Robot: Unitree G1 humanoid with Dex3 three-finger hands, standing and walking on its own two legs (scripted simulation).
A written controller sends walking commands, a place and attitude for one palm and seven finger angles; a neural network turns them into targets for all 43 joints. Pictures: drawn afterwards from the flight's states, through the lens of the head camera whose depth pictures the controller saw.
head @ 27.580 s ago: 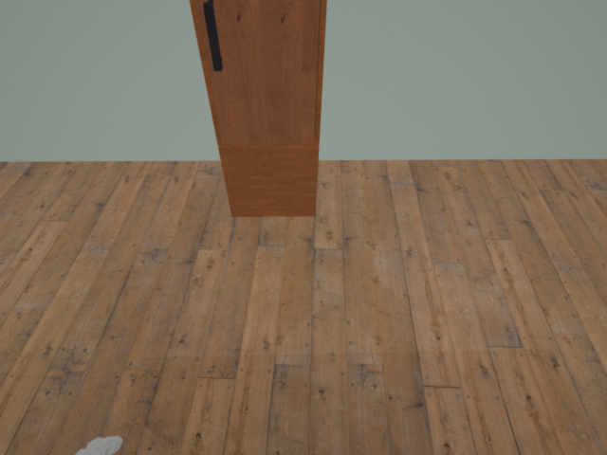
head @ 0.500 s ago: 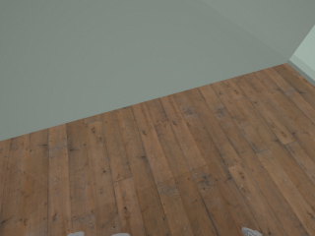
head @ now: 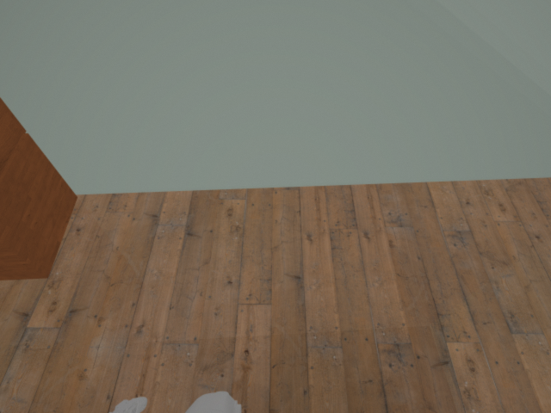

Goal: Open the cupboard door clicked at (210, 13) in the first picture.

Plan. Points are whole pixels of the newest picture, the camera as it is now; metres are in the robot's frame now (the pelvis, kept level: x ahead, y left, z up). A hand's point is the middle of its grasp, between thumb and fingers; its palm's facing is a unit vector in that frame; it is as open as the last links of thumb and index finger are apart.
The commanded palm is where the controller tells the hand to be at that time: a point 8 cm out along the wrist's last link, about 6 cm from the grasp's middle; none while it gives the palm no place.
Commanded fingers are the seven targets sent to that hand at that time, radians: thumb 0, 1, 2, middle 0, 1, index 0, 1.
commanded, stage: turn to face it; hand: left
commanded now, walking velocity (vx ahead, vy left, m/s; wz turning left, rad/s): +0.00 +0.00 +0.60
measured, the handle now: out of the picture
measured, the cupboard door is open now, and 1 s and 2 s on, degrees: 53 53 53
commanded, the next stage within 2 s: take the last steps up to it in 1.50 s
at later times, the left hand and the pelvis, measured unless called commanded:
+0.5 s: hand out of the picture +0.04 +0.20 -0.15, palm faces +0.31 -0.91 -0.29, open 7.4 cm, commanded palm none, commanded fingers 0.00 0.90 0.90 -0.20 -0.30 -0.20 -0.30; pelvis +0.01 -0.02 +0.00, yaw +19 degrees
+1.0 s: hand out of the picture -0.01 +0.21 -0.16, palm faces +0.59 -0.75 -0.30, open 7.4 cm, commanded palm none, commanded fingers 0.00 0.90 0.90 -0.20 -0.30 -0.20 -0.30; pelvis +0.04 -0.04 -0.01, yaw +37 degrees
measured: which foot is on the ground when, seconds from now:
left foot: up 0.00-0.06, down 0.08-0.38, up 0.40-0.66, down 0.68-0.96, up 0.98-1.00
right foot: down 0.00-0.08, up 0.10-0.38, down 0.40-0.68, up 0.70-0.96, down 0.98-1.00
